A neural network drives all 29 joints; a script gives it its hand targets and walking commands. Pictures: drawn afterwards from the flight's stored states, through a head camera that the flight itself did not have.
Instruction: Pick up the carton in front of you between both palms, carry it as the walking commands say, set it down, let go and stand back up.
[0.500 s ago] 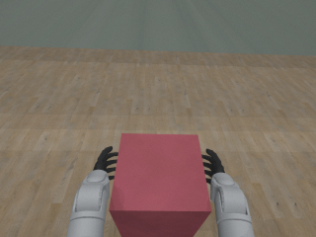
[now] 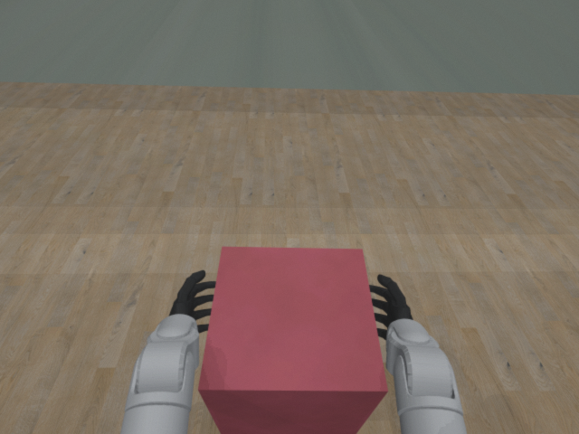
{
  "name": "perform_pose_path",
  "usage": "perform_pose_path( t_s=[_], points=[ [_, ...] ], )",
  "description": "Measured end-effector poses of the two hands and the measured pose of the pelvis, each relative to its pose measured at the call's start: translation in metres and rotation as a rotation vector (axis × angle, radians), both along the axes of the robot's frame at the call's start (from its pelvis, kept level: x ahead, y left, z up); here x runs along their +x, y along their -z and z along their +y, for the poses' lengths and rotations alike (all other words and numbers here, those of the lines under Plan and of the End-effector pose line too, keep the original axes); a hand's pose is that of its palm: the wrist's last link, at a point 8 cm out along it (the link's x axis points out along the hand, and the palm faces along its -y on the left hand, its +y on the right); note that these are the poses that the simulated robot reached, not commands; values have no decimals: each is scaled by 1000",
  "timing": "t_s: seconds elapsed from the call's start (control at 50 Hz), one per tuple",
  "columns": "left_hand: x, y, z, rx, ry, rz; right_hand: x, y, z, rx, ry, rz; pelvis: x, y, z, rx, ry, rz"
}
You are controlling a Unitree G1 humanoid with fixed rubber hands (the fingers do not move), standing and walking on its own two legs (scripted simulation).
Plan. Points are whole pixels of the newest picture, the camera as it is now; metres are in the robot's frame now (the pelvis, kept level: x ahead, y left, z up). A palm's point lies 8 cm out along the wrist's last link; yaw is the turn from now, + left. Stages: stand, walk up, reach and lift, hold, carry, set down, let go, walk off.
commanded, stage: carry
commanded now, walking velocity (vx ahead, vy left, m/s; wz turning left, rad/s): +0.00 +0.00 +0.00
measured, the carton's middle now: (290, 347) +0.29 +0.00 -0.04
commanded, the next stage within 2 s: hold in 0.96 s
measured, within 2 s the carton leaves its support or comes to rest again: neither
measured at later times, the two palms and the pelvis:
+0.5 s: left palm (180, 344) +0.25 +0.15 +0.04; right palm (406, 349) +0.25 -0.15 +0.04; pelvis -0.03 +0.00 +0.00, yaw +0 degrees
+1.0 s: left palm (181, 353) +0.24 +0.14 +0.04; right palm (412, 358) +0.24 -0.16 +0.04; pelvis -0.05 -0.01 +0.00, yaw +0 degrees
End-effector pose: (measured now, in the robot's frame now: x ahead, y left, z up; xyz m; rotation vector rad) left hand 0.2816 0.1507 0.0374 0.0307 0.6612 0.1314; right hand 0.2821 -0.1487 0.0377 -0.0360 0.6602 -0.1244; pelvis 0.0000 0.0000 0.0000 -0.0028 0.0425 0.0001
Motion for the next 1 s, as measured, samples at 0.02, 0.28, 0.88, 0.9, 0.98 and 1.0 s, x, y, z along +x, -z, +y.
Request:
perform_pose_path(
  t_s=[0.02, 0.28, 0.88, 0.9, 0.98, 1.0],
  points=[
    [-1, -1, 0, 0, 0, 0, -2, -1, 0, 0, 1, 0, -2, 0, 0, 0, 0, -2],
    [-20, -4, -2, -2, 3, 4, -22, -4, -2, 3, 5, 4, -22, -3, -1, 0, 1, -13],
    [-41, -4, -7, 1, 4, 5, -42, -3, -7, 2, 4, 5, -43, -2, -5, 1, 1, -12],
    [-41, -4, -7, 1, 4, 5, -43, -3, -7, 2, 4, 5, -44, -2, -6, 1, 1, -11],
    [-43, -4, -8, 0, 3, 7, -44, -3, -8, 2, 3, 7, -45, -3, -6, 2, 2, -29],
    [-45, -5, -8, 3, 5, 7, -46, -4, -8, 1, 3, 7, -46, -5, -6, 0, 7, -52]
  ],
)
